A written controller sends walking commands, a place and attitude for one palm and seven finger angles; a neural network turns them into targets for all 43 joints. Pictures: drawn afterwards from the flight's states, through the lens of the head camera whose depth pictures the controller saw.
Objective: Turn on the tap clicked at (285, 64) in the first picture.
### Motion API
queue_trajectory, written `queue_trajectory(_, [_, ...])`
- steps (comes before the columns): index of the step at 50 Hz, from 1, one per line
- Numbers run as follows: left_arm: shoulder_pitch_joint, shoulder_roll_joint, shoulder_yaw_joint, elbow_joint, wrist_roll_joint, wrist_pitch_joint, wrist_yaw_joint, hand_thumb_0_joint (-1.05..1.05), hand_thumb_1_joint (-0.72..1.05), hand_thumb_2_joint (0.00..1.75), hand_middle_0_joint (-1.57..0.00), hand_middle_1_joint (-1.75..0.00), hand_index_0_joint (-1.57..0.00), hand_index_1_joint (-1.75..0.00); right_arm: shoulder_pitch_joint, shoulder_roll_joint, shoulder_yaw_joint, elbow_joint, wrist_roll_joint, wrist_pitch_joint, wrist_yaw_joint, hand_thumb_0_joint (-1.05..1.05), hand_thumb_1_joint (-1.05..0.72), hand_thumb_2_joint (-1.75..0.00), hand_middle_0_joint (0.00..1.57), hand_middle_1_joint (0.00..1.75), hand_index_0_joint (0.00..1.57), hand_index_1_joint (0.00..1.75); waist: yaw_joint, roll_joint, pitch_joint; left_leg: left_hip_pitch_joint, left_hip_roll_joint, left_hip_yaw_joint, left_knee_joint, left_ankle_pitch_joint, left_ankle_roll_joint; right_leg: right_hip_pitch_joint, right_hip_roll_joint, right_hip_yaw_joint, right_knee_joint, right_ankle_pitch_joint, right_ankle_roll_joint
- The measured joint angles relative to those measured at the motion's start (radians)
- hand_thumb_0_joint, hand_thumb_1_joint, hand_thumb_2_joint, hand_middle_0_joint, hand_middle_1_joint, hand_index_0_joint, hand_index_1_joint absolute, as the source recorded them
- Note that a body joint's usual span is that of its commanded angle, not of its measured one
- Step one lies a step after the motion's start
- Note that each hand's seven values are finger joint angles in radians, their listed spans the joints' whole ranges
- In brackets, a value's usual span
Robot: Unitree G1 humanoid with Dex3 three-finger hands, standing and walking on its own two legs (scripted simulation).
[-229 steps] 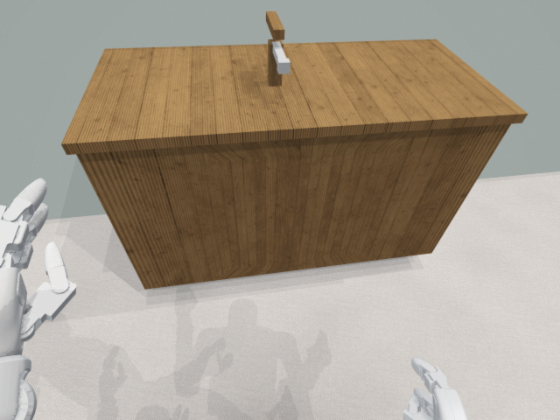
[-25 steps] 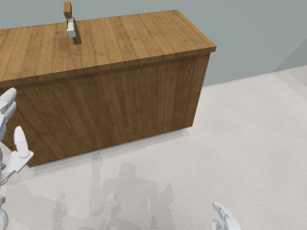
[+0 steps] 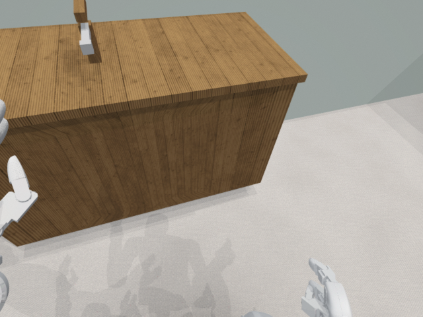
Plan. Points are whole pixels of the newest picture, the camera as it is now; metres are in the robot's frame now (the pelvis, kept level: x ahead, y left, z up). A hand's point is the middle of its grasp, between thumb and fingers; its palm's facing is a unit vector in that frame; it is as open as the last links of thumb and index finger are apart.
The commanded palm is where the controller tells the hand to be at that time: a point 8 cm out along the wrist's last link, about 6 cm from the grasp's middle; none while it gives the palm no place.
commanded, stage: take the last steps up to it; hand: left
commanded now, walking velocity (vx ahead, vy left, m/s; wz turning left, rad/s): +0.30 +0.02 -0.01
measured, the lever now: (86, 47) +0.72 +0.37 +0.12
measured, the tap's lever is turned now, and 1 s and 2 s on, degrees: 0 0 0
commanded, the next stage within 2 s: come to a stop and stand still in 1.26 s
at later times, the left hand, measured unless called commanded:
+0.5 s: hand (94, 145) +0.32 +0.20 +0.18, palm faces +0.39 -0.81 -0.45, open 7.4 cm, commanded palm +0.26 +0.25 +0.18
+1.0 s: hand (121, 104) +0.42 +0.19 +0.18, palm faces +0.43 -0.77 -0.46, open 7.4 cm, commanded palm +0.37 +0.23 +0.18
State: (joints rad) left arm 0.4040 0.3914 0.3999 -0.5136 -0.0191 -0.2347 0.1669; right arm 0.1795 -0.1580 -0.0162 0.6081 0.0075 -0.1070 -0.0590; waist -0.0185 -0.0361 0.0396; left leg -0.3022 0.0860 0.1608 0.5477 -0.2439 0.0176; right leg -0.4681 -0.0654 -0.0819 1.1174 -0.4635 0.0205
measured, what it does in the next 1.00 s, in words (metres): walks ahead: right foot, then left foot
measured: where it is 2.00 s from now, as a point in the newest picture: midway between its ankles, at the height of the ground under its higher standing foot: (215, 308)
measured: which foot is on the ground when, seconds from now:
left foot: down 0.00-0.22, up 0.24-0.58, down 0.60-0.96, up 0.98-1.00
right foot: up 0.00-0.20, down 0.22-0.62, up 0.64-0.92, down 0.94-1.00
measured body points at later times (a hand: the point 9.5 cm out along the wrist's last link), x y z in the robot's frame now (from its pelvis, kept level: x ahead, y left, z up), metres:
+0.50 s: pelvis +0.11 -0.03 +0.01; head +0.14 -0.03 +0.45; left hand +0.30 +0.24 +0.20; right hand +0.27 -0.29 -0.09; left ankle +0.16 +0.11 -0.69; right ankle +0.10 -0.11 -0.73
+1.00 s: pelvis +0.21 -0.05 -0.01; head +0.23 -0.07 +0.44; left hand +0.40 +0.23 +0.20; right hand +0.37 -0.25 -0.12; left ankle +0.20 +0.09 -0.72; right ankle +0.25 -0.14 -0.74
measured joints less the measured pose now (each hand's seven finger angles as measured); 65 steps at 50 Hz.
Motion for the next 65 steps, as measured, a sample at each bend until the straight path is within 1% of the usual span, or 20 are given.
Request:
queue_trajectory(5, [0.082,-0.019,-0.027,-0.050,0.001,0.000,-0.016,0.01,0.89,0.90,-0.21,-0.30,-0.21,-0.30,0.033,0.046,0.043,-0.003,-0.006,-0.012,0.014,0.01,-0.90,-0.89,0.20,0.30,0.21,0.30,0.007,0.035,-0.010,0.054,0.013,0.003,-0.072,0.007,-0.013,-0.016,-0.009,-0.045,-0.222,0.098,0.011])
queue_trajectory(10, [0.088,0.000,-0.025,0.002,0.004,0.019,-0.017,0.01,0.89,0.89,-0.21,-0.30,-0.22,-0.30,0.057,0.049,0.060,0.015,-0.009,0.001,0.001,0.01,-0.90,-0.89,0.21,0.30,0.21,0.30,0.025,0.063,-0.008,0.081,0.021,-0.004,-0.028,-0.050,-0.043,0.102,0.011,-0.091,-0.495,0.148,0.012])
queue_trajectory(12, [0.063,0.004,-0.021,0.026,0.010,0.029,-0.013,0.01,0.89,0.89,-0.21,-0.30,-0.22,-0.30,0.056,0.033,0.056,0.020,-0.007,0.012,-0.001,0.01,-0.89,-0.89,0.21,0.30,0.21,0.30,0.029,0.075,-0.006,0.044,0.032,-0.016,0.091,-0.117,-0.035,0.138,0.022,-0.097,-0.550,0.223,-0.032])
queue_trajectory(14, [0.022,-0.027,-0.039,0.050,0.008,0.038,-0.014,0.01,0.89,0.89,-0.21,-0.30,-0.22,-0.30,0.029,0.001,0.042,0.052,-0.006,0.025,0.001,0.01,-0.89,-0.89,0.21,0.30,0.21,0.30,0.035,0.090,0.009,-0.041,0.016,-0.075,0.326,-0.198,-0.027,0.130,0.024,-0.105,-0.491,0.196,-0.075])
queue_trajectory(16, [0.009,-0.059,-0.052,0.059,0.002,0.037,-0.018,0.01,0.89,0.89,-0.21,-0.30,-0.22,-0.30,0.008,-0.029,0.029,0.078,-0.006,0.037,0.006,0.01,-0.90,-0.89,0.21,0.30,0.21,0.30,0.036,0.084,0.018,-0.123,-0.011,-0.108,0.527,-0.181,-0.036,0.149,0.021,-0.100,-0.494,0.168,-0.084])
queue_trajectory(18, [0.024,-0.074,-0.057,0.052,0.004,0.031,-0.020,0.01,0.89,0.89,-0.21,-0.30,-0.22,-0.30,-0.002,-0.052,0.016,0.081,-0.005,0.047,0.004,0.01,-0.90,-0.89,0.21,0.30,0.21,0.30,0.024,0.073,0.021,-0.185,-0.016,-0.111,0.613,-0.145,-0.047,0.177,0.019,-0.100,-0.532,0.173,-0.077])
queue_trajectory(20, [0.049,-0.071,-0.056,0.035,0.006,0.020,-0.020,0.01,0.89,0.89,-0.21,-0.30,-0.22,-0.30,-0.005,-0.068,0.002,0.069,-0.005,0.054,-0.001,0.01,-0.90,-0.89,0.21,0.30,0.21,0.30,0.010,0.056,0.021,-0.219,-0.010,-0.100,0.583,-0.112,-0.052,0.202,0.015,-0.100,-0.573,0.183,-0.076])
queue_trajectory(23, [0.086,-0.046,-0.046,-0.003,0.005,0.008,-0.014,0.01,0.89,0.89,-0.21,-0.30,-0.22,-0.30,0.004,-0.085,-0.016,0.034,-0.007,0.055,-0.007,0.01,-0.90,-0.89,0.20,0.30,0.20,0.30,-0.001,0.028,0.024,-0.208,0.002,-0.066,0.389,-0.076,-0.047,0.233,0.006,-0.098,-0.614,0.187,-0.072])
queue_trajectory(29, [0.106,-0.015,-0.024,-0.068,-0.002,0.002,0.010,0.01,0.89,0.89,-0.21,-0.30,-0.22,-0.30,0.041,-0.106,-0.038,-0.022,-0.006,0.044,-0.017,0.01,-0.90,-0.89,0.20,0.30,0.20,0.30,0.017,0.005,0.020,-0.061,-0.014,-0.001,0.019,0.016,-0.027,0.278,-0.003,-0.085,-0.567,0.115,-0.040])
queue_trajectory(31, [0.080,-0.009,-0.015,-0.067,-0.003,-0.003,0.016,0.01,0.89,0.89,-0.21,-0.30,-0.22,-0.30,0.039,-0.099,-0.041,-0.030,-0.003,0.041,-0.022,0.01,-0.90,-0.89,0.20,0.30,0.20,0.30,0.025,-0.005,0.016,-0.027,-0.024,0.010,-0.007,0.083,0.000,0.256,-0.014,-0.063,-0.461,0.056,-0.029])
queue_trajectory(33, [0.023,-0.007,-0.014,-0.017,-0.002,-0.008,0.016,0.01,0.89,0.89,-0.21,-0.30,-0.22,-0.30,0.021,-0.069,-0.034,-0.021,-0.003,0.042,-0.025,0.01,-0.90,-0.89,0.20,0.30,0.20,0.30,0.024,-0.018,0.016,-0.028,-0.030,0.017,0.043,0.032,0.011,0.186,-0.011,-0.008,-0.260,-0.036,-0.026])
queue_trajectory(37, [-0.020,-0.016,-0.018,0.027,0.000,0.014,0.003,0.01,0.89,0.90,-0.21,-0.30,-0.21,-0.30,0.001,0.001,0.009,-0.006,-0.002,0.026,-0.008,0.01,-0.90,-0.89,0.20,0.30,0.20,0.30,0.006,-0.005,0.000,-0.008,-0.019,0.000,0.012,0.012,0.004,0.036,0.002,0.015,-0.015,-0.008,-0.010])
queue_trajectory(41, [0.042,-0.031,-0.034,-0.032,-0.001,0.012,-0.007,0.01,0.89,0.90,-0.21,-0.30,-0.21,-0.30,0.016,0.047,0.045,-0.009,-0.005,0.005,0.010,0.01,-0.90,-0.89,0.20,0.30,0.20,0.30,0.012,0.021,-0.005,0.026,0.003,-0.001,-0.045,0.024,-0.012,-0.004,-0.018,-0.016,-0.148,0.068,0.004])
queue_trajectory(46, [0.081,-0.014,-0.031,-0.026,0.002,0.008,-0.009,0.01,0.89,0.90,-0.21,-0.30,-0.21,-0.30,0.043,0.057,0.063,-0.002,-0.006,0.004,0.005,0.01,-0.90,-0.89,0.21,0.30,0.21,0.30,0.032,0.061,0.000,0.052,0.029,-0.008,-0.029,-0.010,-0.045,0.093,-0.004,-0.069,-0.450,0.119,0.014])
queue_trajectory(48, [0.065,-0.003,-0.023,0.001,0.006,0.017,-0.006,0.01,0.89,0.90,-0.21,-0.30,-0.21,-0.30,0.048,0.045,0.062,0.000,-0.003,0.014,0.001,0.01,-0.89,-0.89,0.21,0.30,0.21,0.30,0.038,0.069,0.001,0.030,0.037,-0.014,0.057,-0.068,-0.045,0.139,0.006,-0.080,-0.541,0.210,-0.016])
queue_trajectory(51, [0.011,-0.042,-0.046,0.055,0.005,0.031,-0.009,0.01,0.89,0.89,-0.21,-0.30,-0.22,-0.30,0.019,-0.005,0.043,0.049,-0.003,0.036,0.001,0.01,-0.90,-0.89,0.21,0.30,0.21,0.30,0.041,0.091,0.017,-0.070,0.008,-0.084,0.348,-0.198,-0.034,0.135,0.009,-0.090,-0.479,0.189,-0.070])
queue_trajectory(53, [0.003,-0.065,-0.053,0.068,0.000,0.039,-0.012,0.01,0.89,0.89,-0.21,-0.30,-0.22,-0.30,0.003,-0.035,0.030,0.071,0.000,0.051,0.003,0.01,-0.90,-0.89,0.21,0.30,0.21,0.30,0.036,0.080,0.025,-0.134,-0.021,-0.103,0.510,-0.186,-0.041,0.156,0.006,-0.086,-0.497,0.171,-0.076])
queue_trajectory(55, [0.018,-0.076,-0.056,0.060,0.002,0.033,-0.011,0.01,0.89,0.89,-0.21,-0.30,-0.22,-0.30,-0.004,-0.060,0.017,0.071,-0.001,0.059,0.001,0.01,-0.90,-0.89,0.21,0.30,0.21,0.30,0.020,0.067,0.031,-0.176,-0.028,-0.099,0.560,-0.155,-0.049,0.182,0.004,-0.088,-0.540,0.185,-0.070])
queue_trajectory(59, [0.076,-0.053,-0.049,0.006,0.003,0.012,-0.008,0.01,0.89,0.89,-0.21,-0.30,-0.22,-0.30,0.001,-0.089,-0.011,0.033,-0.004,0.062,-0.008,0.01,-0.90,-0.89,0.20,0.30,0.21,0.30,-0.006,0.029,0.039,-0.170,-0.022,-0.063,0.373,-0.101,-0.047,0.220,-0.002,-0.090,-0.602,0.202,-0.069])
queue_trajectory(65, [0.117,-0.010,-0.030,-0.073,-0.002,0.001,0.006,0.01,0.89,0.89,-0.21,-0.30,-0.22,-0.30,0.035,-0.112,-0.040,-0.024,-0.003,0.055,-0.017,0.01,-0.90,-0.89,0.20,0.30,0.20,0.30,0.003,0.007,0.033,-0.040,-0.033,-0.021,0.028,0.001,-0.031,0.242,0.001,-0.088,-0.564,0.152,-0.047])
